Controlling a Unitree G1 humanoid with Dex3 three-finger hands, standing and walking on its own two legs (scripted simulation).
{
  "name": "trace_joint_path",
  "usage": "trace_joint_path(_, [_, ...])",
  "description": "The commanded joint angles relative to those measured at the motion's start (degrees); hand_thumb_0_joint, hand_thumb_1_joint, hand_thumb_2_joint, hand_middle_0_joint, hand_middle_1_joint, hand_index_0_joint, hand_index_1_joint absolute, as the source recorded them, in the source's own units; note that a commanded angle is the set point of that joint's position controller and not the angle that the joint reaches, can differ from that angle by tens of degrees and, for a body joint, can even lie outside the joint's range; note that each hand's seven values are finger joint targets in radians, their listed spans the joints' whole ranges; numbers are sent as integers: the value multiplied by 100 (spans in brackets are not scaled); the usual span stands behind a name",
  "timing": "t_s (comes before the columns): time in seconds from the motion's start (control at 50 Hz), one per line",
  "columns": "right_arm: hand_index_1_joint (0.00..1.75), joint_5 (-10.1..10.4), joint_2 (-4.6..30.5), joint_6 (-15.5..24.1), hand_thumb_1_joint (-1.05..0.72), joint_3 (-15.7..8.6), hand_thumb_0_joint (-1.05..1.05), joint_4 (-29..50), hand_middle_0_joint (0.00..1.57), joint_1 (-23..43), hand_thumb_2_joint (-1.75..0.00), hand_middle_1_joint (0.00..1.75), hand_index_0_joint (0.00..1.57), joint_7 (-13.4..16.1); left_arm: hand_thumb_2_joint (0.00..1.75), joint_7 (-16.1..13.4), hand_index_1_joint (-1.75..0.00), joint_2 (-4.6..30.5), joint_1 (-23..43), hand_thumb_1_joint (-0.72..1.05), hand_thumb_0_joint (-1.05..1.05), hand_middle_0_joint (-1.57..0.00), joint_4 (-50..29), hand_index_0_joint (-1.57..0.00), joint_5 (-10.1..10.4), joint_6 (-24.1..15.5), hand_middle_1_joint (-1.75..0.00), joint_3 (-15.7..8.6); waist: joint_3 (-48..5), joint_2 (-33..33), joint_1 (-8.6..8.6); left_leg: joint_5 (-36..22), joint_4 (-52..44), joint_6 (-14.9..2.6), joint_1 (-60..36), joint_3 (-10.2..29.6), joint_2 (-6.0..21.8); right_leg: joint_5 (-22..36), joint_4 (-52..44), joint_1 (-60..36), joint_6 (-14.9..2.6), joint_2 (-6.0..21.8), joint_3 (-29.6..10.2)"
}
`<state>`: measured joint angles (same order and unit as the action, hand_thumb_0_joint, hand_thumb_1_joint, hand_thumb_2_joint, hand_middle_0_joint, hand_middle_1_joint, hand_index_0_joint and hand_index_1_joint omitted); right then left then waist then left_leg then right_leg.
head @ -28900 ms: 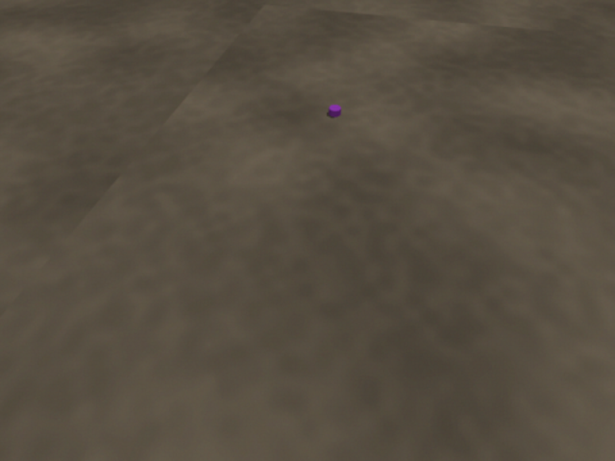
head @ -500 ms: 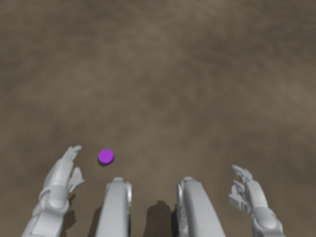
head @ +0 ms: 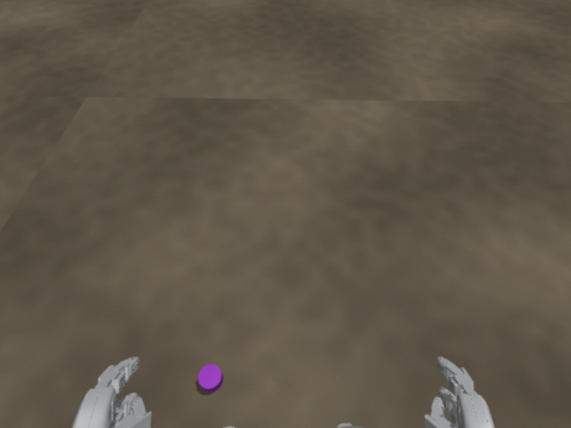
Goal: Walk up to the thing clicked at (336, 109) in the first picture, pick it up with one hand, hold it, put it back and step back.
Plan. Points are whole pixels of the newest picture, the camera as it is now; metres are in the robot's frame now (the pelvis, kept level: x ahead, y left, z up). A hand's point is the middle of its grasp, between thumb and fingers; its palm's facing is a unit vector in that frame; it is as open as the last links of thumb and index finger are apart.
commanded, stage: home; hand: left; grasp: from above
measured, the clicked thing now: (210, 378) +0.40 +0.20 -0.69
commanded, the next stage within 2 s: none
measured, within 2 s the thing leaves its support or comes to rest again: neither
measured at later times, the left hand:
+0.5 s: hand out of the picture +0.16 +0.18 -0.04, palm faces +0.06 -0.98 -0.21, open 7.4 cm
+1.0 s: hand (144, 426) +0.17 +0.18 -0.04, palm faces +0.04 -0.98 -0.20, open 7.4 cm
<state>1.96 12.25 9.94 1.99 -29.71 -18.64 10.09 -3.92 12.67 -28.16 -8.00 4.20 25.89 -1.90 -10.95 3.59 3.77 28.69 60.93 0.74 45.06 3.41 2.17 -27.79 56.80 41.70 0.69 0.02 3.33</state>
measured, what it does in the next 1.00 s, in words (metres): stands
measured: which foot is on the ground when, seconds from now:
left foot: down 0.00-1.00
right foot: down 0.00-1.00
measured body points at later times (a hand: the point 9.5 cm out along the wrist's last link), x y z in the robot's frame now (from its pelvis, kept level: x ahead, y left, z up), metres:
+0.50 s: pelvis +0.00 +0.00 +0.01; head +0.02 +0.00 +0.46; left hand +0.16 +0.23 -0.02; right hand +0.17 -0.24 -0.05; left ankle +0.01 +0.12 -0.67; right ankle +0.00 -0.13 -0.67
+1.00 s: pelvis +0.01 +0.00 +0.01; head +0.03 +0.00 +0.46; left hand +0.16 +0.23 -0.02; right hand +0.17 -0.24 -0.05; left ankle +0.01 +0.12 -0.67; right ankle +0.00 -0.13 -0.67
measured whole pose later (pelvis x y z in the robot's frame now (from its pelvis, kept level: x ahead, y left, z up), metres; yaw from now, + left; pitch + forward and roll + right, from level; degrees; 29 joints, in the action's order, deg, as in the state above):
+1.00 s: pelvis +0.01 +0.00 +0.01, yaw +0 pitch +10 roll -3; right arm 0.3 12.5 14.0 1.5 -31.3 -16.7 10.4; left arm -1.1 12.9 -28.6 -7.2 3.0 25.8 -1.3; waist -9.1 2.8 2.2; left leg 28.3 57.9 0.7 39.7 3.2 1.9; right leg -27.5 53.9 36.4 0.8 0.3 3.2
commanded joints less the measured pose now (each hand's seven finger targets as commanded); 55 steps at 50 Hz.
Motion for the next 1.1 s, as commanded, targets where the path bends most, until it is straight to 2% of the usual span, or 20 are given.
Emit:
trace_joint_path(0.0, [30,-76,645,420,-90,-271,0,949,20,438,-90,30,20,121,90,85,-30,546,-136,90,0,-20,-1082,-20,-79,-143,-30,-344,-333,-115,-82,-1504,-1132,-154,-973,-108,-223,1360,-1094,-668,-95,-165,81])
trace_joint_path(0.14, [30,-133,736,603,-90,-316,0,932,20,523,-90,30,20,104,90,249,-30,523,50,90,0,-20,-898,-20,-120,-187,-30,-302,16,-235,-51,-1179,-1299,-160,-1024,-128,-218,1010,-1209,-601,-59,-153,139])
trace_joint_path(0.18, [30,-140,738,643,-90,-316,0,929,20,547,-90,30,20,102,90,258,-30,594,137,90,0,-20,-920,-20,-138,-222,-30,-376,-51,-210,-76,-1173,-1257,-175,-1060,-166,-246,1045,-1246,-643,-38,-120,99])
trace_joint_path(0.22, [30,-143,750,669,-90,-328,0,914,20,540,-90,30,20,89,90,271,-30,607,180,90,0,-20,-1040,-20,-140,-265,-30,-364,-248,-152,-79,-1338,-1230,-168,-1173,-181,-259,1232,-1203,-752,-37,-112,65])
trace_joint_path(0.32, [30,-175,733,703,-90,-312,0,856,20,608,-90,30,20,80,90,237,-30,624,142,90,0,-20,-996,-20,-187,-328,-30,-374,-250,-19,-112,-1351,-1257,-147,-1191,-136,-245,1247,-1153,-792,-58,-124,79])
trace_joint_path(0.36, [30,-179,733,699,-90,-329,0,846,20,569,-90,30,20,91,90,233,-30,617,105,89,0,-20,-1062,-20,-192,-333,-30,-341,-420,-27,-99,-1540,-1166,-154,-1267,-173,-261,1454,-1148,-857,-42,-108,30])
trace_joint_path(0.54, [30,-167,751,705,-90,-303,0,805,20,648,-90,30,20,102,90,238,-30,607,129,89,0,-20,-946,-20,-159,-315,-30,-323,-173,-88,-152,-1125,-1340,-145,-1116,-101,-223,1024,-1190,-741,-62,-142,93])
trace_joint_path(0.78, [30,-166,724,741,-90,-316,0,793,20,614,-90,30,20,134,90,227,-30,614,89,90,0,-20,-1013,-20,-180,-297,-30,-344,-297,-70,-174,-1218,-1273,-134,-1128,-130,-211,1087,-1155,-753,-73,-136,65])
trace_joint_path(0.88, [30,-163,732,740,-90,-321,0,773,20,597,-90,30,20,141,90,223,-30,603,78,90,0,-20,-1015,-20,-161,-288,-30,-324,-356,-184,-160,-1444,-1167,-159,-1152,-153,-226,1342,-1156,-824,-44,-121,43])
trace_joint_path(1.08, [30,-157,753,705,-90,-324,0,769,20,626,-90,30,20,110,90,241,-30,613,105,90,0,-20,-1009,-20,-166,-276,-30,-297,-243,-50,-163,-1448,-1295,-118,-1180,-63,-171,1244,-1081,-758,-84,-157,110])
